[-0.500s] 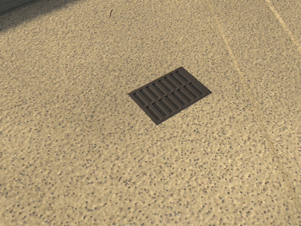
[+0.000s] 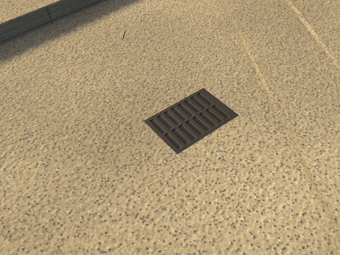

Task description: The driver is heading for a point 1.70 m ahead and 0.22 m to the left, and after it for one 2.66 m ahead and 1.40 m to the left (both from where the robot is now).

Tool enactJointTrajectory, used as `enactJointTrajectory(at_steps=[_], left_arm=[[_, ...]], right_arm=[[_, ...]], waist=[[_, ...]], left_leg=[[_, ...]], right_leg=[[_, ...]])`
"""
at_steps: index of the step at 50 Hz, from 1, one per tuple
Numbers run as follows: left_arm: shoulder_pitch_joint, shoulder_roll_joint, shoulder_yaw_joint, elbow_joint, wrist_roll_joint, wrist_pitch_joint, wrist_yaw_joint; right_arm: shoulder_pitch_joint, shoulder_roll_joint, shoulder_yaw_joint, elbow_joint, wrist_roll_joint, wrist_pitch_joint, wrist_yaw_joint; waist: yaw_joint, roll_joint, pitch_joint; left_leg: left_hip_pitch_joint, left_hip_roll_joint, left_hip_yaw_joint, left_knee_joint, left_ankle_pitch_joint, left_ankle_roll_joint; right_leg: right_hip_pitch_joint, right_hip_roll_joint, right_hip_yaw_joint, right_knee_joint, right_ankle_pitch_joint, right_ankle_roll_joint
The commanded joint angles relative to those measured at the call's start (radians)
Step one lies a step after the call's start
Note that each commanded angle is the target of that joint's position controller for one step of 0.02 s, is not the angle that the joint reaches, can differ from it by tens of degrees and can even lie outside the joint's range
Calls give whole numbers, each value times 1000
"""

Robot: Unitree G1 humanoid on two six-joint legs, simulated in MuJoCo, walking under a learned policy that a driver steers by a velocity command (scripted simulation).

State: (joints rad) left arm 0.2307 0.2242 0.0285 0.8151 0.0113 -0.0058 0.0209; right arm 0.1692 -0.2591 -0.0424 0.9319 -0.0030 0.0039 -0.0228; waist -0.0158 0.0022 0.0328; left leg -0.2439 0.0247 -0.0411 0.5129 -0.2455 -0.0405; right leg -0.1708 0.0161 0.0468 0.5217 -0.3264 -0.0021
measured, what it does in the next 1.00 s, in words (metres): stands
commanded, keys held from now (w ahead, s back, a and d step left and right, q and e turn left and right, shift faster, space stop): no key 1.00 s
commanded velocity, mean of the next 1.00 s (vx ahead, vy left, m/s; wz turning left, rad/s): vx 0.00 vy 0.00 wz -0.01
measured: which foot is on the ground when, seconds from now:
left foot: down 0.00-1.00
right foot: down 0.00-1.00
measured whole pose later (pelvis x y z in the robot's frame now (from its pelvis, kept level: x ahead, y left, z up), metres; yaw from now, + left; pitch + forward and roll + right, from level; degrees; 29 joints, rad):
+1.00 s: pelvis +0.00 +0.01 +0.00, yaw +1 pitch -1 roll +0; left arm 0.31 0.20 0.01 1.04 0.00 -0.01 0.04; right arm 0.21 -0.21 -0.02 1.12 0.00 0.01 -0.05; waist -0.01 0.00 0.04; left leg -0.25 0.02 -0.05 0.50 -0.23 -0.03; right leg -0.16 0.01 0.03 0.49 -0.31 0.01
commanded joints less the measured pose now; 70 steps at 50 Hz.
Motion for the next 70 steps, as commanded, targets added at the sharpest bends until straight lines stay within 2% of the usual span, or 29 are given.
enactJointTrajectory(at_steps=[1,12,24,52,53,54,56,58,60,61,62,63,64,65,66,67,68,69,70], left_arm=[[7,124,29,-40,-2,-14,4],[32,112,23,28,-6,-13,7],[65,106,14,102,-9,-12,14],[148,64,-6,213,-13,-9,22],[169,53,-9,226,-13,-8,23],[174,64,-4,230,-19,-5,25],[165,98,7,213,-26,-7,29],[193,117,16,210,-38,-28,25],[224,162,34,214,-45,-46,17],[207,169,38,205,-48,-51,14],[171,159,36,189,-49,-55,10],[118,152,32,172,-51,-58,6],[60,131,28,148,-53,-62,3],[11,70,14,115,-51,-73,4],[9,50,9,79,-43,-92,8],[-2,83,17,69,-53,-108,3],[19,82,17,76,-60,-118,-7],[29,77,18,86,-57,-124,-13],[-1,98,28,78,-50,-127,-16]], right_arm=[[-15,-103,-21,-22,2,-8,-7],[1,-104,-19,65,6,-2,-18],[15,-87,-12,125,6,3,-24],[76,-44,6,165,8,2,-25],[95,-30,10,175,7,3,-25],[101,-35,7,177,12,4,-27],[92,-51,1,163,16,-4,-27],[69,-24,5,139,18,-35,-17],[52,9,10,120,23,-71,1],[56,13,11,115,26,-85,9],[81,12,9,118,31,-96,15],[150,17,8,137,36,-103,18],[249,-6,-2,172,32,-107,19],[375,-91,-27,209,33,-113,21],[485,-207,-55,218,32,-120,32],[433,-141,-31,199,10,-131,36],[366,-99,-20,174,10,-138,39],[326,-87,-16,154,12,-140,43],[306,-69,-7,143,17,-135,44]], waist=[[4,-14,-19],[3,-8,-18],[3,-4,-2],[10,1,25],[11,-4,2],[12,-14,19],[19,-35,96],[34,-76,136],[43,-170,127],[32,-181,139],[6,-168,147],[-38,-163,149],[-78,-108,137],[-113,99,112],[-136,320,60],[-96,202,66],[-55,134,93],[-37,90,82],[-32,62,91]], left_leg=[[65,10,-7,-47,171,29],[74,9,-6,-55,187,32],[70,1,-1,-67,173,36],[41,-15,7,-78,132,44],[50,-28,21,-78,27,45],[27,-51,41,-59,-139,51],[-74,-63,45,-25,-395,77],[-140,-51,41,30,-350,89],[-189,-58,89,164,-192,84],[-166,-40,78,189,-161,98],[-108,-34,74,148,-166,117],[3,-38,72,44,-170,131],[129,-19,19,-41,-142,137],[234,90,-207,-175,-249,192],[368,300,-600,-330,-255,313],[362,348,-682,-343,-227,335],[349,325,-585,-327,-145,309],[354,295,-490,-331,-95,284],[354,275,-403,-340,6,261]], right_leg=[[-72,-53,57,-125,159,-28],[-55,-34,28,-125,197,-23],[-62,-23,10,-134,175,-16],[-80,-12,-13,-135,125,-5],[-72,-5,-19,-146,21,-8],[-90,2,-17,-149,-137,-22],[-157,-26,37,-173,-412,-68],[-151,-102,148,-221,-470,-118],[-87,-221,315,-302,-488,-183],[-118,-262,370,-325,-471,-208],[-160,-259,359,-320,-435,-204],[-217,-223,305,-276,-383,-177],[-281,-155,212,-166,-263,-136],[-388,-24,20,102,-126,-65],[-537,47,-57,404,-158,-28],[-622,1,46,573,-196,-48],[-654,-38,62,641,-127,-71],[-668,-73,49,641,-51,-86],[-681,-103,33,601,8,-89]])
Keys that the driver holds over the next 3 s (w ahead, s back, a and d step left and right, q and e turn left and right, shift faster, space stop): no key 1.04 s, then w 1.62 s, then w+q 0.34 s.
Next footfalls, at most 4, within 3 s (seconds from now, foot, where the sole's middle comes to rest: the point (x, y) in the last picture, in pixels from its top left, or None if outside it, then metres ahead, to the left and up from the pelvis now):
1.76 right None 0.43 -0.12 -0.81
2.28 left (159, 204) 0.76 0.07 -0.81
2.82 right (211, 159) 1.02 -0.19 -0.84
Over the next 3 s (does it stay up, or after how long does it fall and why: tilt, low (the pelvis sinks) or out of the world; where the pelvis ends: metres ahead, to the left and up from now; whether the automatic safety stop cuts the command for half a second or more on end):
stays up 0.97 -0.10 -0.06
